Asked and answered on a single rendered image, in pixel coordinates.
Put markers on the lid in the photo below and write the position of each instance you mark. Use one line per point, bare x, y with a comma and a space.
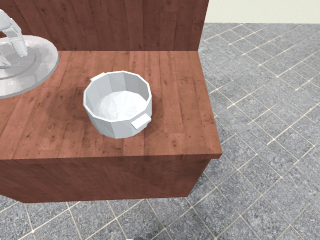
30, 71

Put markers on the knob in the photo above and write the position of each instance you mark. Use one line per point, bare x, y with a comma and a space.
8, 52

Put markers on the table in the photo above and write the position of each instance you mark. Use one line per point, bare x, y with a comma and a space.
49, 149

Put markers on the robot left hand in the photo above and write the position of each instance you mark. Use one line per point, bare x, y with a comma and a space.
13, 32

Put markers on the pot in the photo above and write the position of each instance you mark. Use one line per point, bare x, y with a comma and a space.
119, 103

